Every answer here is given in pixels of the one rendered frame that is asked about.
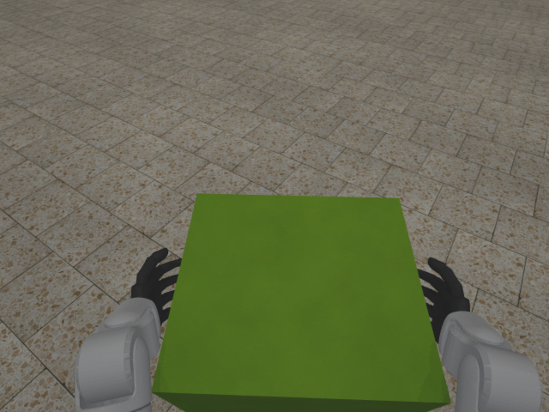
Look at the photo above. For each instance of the left robot forearm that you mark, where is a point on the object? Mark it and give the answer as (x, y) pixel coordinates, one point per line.
(112, 369)

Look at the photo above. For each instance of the right robot forearm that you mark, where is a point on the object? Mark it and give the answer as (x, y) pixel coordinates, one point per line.
(491, 376)

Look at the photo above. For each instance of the robot right hand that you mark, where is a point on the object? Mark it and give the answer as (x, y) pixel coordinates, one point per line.
(448, 298)

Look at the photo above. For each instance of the carton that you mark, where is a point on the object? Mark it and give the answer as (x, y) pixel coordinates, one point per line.
(299, 304)

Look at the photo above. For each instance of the robot left hand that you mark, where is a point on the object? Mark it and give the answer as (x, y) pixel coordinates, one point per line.
(148, 284)

